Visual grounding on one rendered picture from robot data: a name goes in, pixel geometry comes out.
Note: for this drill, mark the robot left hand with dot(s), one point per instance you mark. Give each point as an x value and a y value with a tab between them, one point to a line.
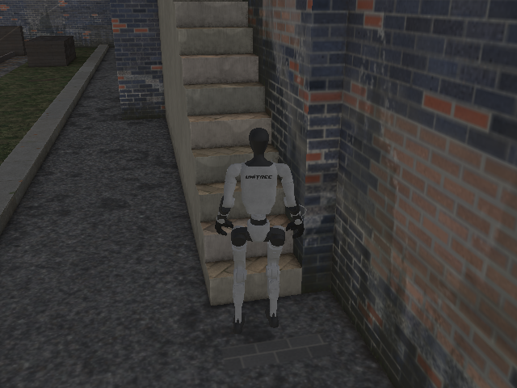
219	225

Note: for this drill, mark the robot right forearm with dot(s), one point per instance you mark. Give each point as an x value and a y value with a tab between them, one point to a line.
296	213

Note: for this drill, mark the robot right hand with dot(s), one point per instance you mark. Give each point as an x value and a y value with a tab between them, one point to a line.
293	226

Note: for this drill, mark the humanoid robot head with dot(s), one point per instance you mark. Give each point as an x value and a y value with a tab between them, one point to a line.
259	139

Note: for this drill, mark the right robot upper arm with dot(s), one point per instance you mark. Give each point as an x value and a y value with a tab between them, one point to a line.
284	171

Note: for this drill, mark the robot left forearm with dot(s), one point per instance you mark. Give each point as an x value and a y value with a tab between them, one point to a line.
223	213

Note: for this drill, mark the left robot foot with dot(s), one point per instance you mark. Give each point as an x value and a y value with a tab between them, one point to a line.
237	327

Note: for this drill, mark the left robot upper arm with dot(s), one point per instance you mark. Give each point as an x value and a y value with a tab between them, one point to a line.
233	171

